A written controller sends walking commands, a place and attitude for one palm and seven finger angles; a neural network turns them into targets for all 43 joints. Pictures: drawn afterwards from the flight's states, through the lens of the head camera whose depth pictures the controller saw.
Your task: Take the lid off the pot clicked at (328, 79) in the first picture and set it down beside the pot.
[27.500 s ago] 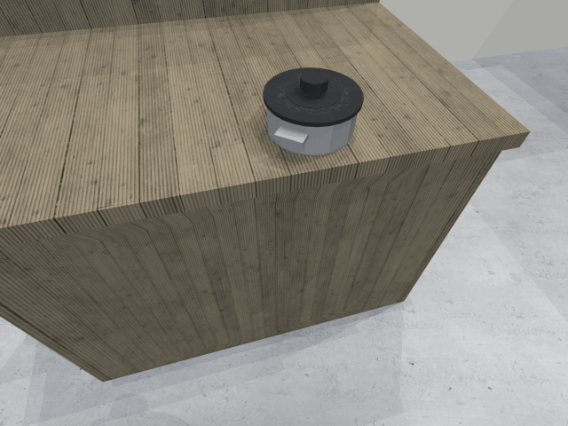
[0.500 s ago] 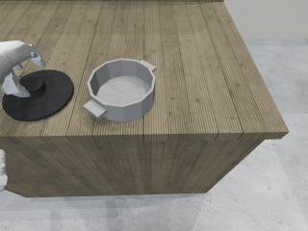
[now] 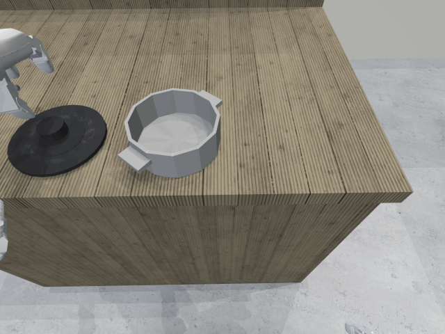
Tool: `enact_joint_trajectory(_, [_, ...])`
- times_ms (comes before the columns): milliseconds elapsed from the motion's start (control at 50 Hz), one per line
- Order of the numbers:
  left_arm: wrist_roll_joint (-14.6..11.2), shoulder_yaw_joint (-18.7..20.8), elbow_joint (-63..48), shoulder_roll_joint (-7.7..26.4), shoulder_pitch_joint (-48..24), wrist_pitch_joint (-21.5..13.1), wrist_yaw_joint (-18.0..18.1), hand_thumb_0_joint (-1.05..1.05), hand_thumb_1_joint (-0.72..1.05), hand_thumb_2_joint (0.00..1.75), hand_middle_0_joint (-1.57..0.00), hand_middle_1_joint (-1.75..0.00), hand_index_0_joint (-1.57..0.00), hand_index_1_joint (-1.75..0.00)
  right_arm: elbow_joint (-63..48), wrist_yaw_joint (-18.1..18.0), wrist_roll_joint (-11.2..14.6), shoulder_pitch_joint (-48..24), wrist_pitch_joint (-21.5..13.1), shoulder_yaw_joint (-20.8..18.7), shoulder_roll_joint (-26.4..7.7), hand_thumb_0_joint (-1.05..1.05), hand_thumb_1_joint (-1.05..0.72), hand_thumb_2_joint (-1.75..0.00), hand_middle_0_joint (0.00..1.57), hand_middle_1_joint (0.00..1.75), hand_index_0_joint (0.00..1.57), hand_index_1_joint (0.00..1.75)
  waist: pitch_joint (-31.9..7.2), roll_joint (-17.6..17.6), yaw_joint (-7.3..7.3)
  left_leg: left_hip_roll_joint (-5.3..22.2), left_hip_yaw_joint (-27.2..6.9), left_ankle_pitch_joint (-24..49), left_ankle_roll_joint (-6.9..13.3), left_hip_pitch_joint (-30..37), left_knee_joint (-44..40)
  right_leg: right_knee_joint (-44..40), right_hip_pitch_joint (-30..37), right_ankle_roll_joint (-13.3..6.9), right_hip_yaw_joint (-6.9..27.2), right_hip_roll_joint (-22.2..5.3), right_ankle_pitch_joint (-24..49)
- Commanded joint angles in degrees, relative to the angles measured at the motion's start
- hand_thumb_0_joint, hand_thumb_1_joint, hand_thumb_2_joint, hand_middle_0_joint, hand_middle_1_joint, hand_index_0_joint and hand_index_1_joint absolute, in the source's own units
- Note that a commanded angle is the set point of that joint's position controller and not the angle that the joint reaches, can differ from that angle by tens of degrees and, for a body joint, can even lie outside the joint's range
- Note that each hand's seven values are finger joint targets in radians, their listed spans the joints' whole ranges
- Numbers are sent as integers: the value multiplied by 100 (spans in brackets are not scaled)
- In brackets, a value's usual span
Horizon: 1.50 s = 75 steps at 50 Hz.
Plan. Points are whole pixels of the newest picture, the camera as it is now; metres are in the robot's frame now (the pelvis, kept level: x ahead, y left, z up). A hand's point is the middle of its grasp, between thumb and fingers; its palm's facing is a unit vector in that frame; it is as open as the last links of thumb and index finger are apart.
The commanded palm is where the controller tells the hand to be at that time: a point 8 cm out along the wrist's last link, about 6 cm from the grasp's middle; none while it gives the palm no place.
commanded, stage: raise the empty hand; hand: left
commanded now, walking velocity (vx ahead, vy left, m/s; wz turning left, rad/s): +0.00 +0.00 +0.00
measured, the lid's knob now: (52, 128) +0.47 +0.32 +0.10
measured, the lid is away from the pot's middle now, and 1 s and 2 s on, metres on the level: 0.23 0.23 0.23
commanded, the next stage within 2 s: draw the hand back to the body in 0.54 s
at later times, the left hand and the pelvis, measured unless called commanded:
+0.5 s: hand out of the picture +0.45 +0.33 +0.25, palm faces -0.20 -0.07 -0.98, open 11.0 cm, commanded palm +0.45 +0.32 +0.31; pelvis +0.00 +0.00 +0.00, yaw -1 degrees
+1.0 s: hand out of the picture +0.44 +0.31 +0.24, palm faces -0.16 -0.03 -0.99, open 11.0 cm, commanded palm +0.39 +0.31 +0.31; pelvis +0.01 +0.00 +0.00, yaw +0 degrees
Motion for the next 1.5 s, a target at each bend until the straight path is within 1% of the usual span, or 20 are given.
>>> enact_joint_trajectory(0, [80,693,-689,1982,-2651,68,256,0,-12,86,-46,-66,-46,-66,-483,-100,-26,197,-147,-266,-872,0,-90,-90,20,30,20,30,-2350,179,-57,-124,98,3411,147,317,-131,278,1868,-424,-87,440,1812])
enact_joint_trajectory(60, [71,400,-963,1762,-3175,74,211,0,-12,86,-46,-66,-46,-66,-519,-121,8,130,-160,-269,-843,0,-90,-90,20,30,20,30,-2386,342,-99,-138,117,3241,170,389,-225,217,1870,-427,-64,416,1747])
enact_joint_trajectory(260, [213,804,-890,2380,-3206,143,187,0,-12,86,-46,-66,-46,-66,-509,-140,5,159,-207,-253,-870,0,-90,-90,20,30,20,30,-2556,270,12,-115,147,3350,189,344,-274,227,2182,-405,-17,374,1895])
enact_joint_trajectory(480, [283,160,-175,1771,-3347,406,70,0,-12,86,-46,-66,-46,-66,-351,-157,65,329,-253,-239,-920,0,-90,-90,20,30,20,30,-1911,309,-175,-66,161,3056,127,446,-359,9,1508,-446,-110,427,1418])
enact_joint_trajectory(520, [328,175,-269,1801,-3594,385,68,0,-12,86,-46,-66,-46,-66,-368,-159,44,296,-258,-231,-886,0,-90,-90,20,30,20,30,-2009,115,-171,-68,179,2904,143,385,-377,40,1629,-426,-83,405,1424])
enact_joint_trajectory(560, [327,139,-854,1810,-4002,347,99,0,-12,86,-46,-66,-46,-66,-418,-149,36,282,-310,-235,-842,0,-90,-90,20,30,20,30,-2459,546,-142,-76,108,3349,139,675,-359,72,1730,-441,-44,406,1551])
enact_joint_trajectory(580, [313,170,-912,1813,-3882,363,131,0,-12,86,-46,-66,-46,-66,-429,-139,34,244,-333,-255,-874,0,-90,-90,20,30,20,30,-2525,757,-137,-65,74,3746,122,866,-251,97,1617,-471,-55,427,1643])
enact_joint_trajectory(680, [213,257,-561,1629,-2693,407,51,0,-12,86,-46,-66,-46,-66,-522,-70,47,207,-319,-230,-873,0,-90,-90,20,30,20,30,-2198,243,2,-15,102,3842,115,567,-273,138,1719,-429,-98,410,1775])
enact_joint_trajectory(800, [113,1080,-2007,2359,-2514,466,65,0,-12,86,-46,-66,-46,-66,-773,3,-15,-39,-335,-220,-813,0,-90,-90,20,30,20,30,-2690,395,210,-44,21,4365,161,744,-222,258,2189,-408,-20,369,2079])
enact_joint_trajectory(860, [3,1000,-1901,2132,-2015,535,-5,0,-12,86,-46,-66,-46,-66,-833,2,27,-140,-324,-205,-803,0,-90,-90,20,30,20,30,-2329,153,220,-35,75,4079,163,550,-245,264,2087,-399,-73,358,1979])
enact_joint_trajectory(940, [-110,998,-3104,1957,-2159,626,-4,0,-12,86,-46,-66,-46,-66,-970,50,16,-322,-400,-226,-740,0,-90,-90,20,30,20,30,-2653,590,226,-41,-55,4656,159,1059,-177,253,1987,-423,-61,377,1990])
enact_joint_trajectory(980, [-179,1161,-2917,2010,-1485,712,7,0,-12,86,-46,-66,-46,-66,-945,69,17,-327,-428,-223,-806,0,-90,-90,20,30,20,30,-2520,538,282,-34,-65,4782,131,1020,-120,249,1939,-438,-97,391,2045])
enact_joint_trajectory(1060, [-268,922,-3039,1567,-1165,834,-96,0,-12,86,-46,-66,-46,-66,-1014,76,40,-485,-403,-177,-731,0,-90,-90,20,30,20,30,-2091,33,281,-42,22,4029,121,723,-229,208,1874,-407,-141,360,1779])
enact_joint_trajectory(1100, [-277,965,-3623,1639,-1368,864,-66,0,-12,86,-46,-66,-46,-66,-1078,86,36,-561,-404,-167,-715,0,-90,-90,20,30,20,30,-2317,223,302,-57,-18,4027,111,815,-236,231,1969,-432,-114,355,1750])
enact_joint_trajectory(1120, [-3957,2215,-4371,385,-1990,52,1075,0,-12,86,-46,-66,-46,-66,-1377,16,6,426,-828,-211,-155,0,-90,-90,20,30,20,30,-1969,-66,54,161,190,3692,-26,1610,-191,114,1540,-554,-258,355,1383])
enact_joint_trajectory(1140, [-4138,1893,-3571,158,-920,-109,1590,0,-12,86,-46,-66,-46,-66,-1240,-23,-43,96,-976,-102,-316,0,-90,-90,20,30,20,30,-1658,-233,183,199,29,3443,-32,1582,-249,124,1506,-551,-209,394,1100])
enact_joint_trajectory(1180, [-4983,2649,-3455,406,-21,-357,2229,0,-12,86,-46,-66,-46,-66,-1046,-102,-88,-32,-1087,-151,-507,0,-90,-90,20,30,20,30,-1555,-576,398,202,157,2855,-24,1183,-434,32,1957,-508,-136,335,1214])
enact_joint_trajectory(1280, [-5513,3016,-5042,216,-443,-818,3017,0,-4,87,-44,-63,-44,-63,-808,-178,-262,-294,-1483,-140,-430,0,-90,-90,20,30,20,30,-1718,760,464,198,216,3398,-111,1498,-520,36,2276,-509,-49,263,1694])
enact_joint_trajectory(1340, [-5592,2918,-4706,-244,99,-860,3188,0,4,87,-42,-60,-42,-60,-684,-157,-288,-339,-1593,-157,-362,0,-90,-90,20,30,20,30,-1338,469,480,184,239,3179,-126,1185,-664,29,2356,-506,-108,294,1698])
enact_joint_trajectory(1480, [-5758,3156,-5431,-382,983,-1050,3314,0,21,88,-37,-54,-37,-54,-594,-87,-315,-544,-1757,-248,-386,0,-90,-90,20,30,20,30,-1441,122,542,156,267,3302,-54,1242,-629,82,2641,-468,-117,299,2020])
